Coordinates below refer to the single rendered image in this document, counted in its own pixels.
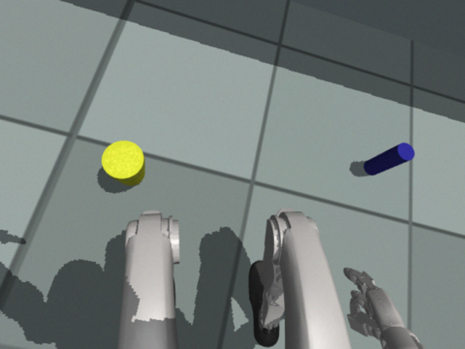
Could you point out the right robot arm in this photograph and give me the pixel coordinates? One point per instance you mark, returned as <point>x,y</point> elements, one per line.
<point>399,338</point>

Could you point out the right robot hand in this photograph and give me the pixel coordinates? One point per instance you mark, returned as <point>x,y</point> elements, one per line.
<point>381,311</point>

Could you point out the right robot foot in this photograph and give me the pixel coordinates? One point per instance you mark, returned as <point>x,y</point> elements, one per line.
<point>265,337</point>

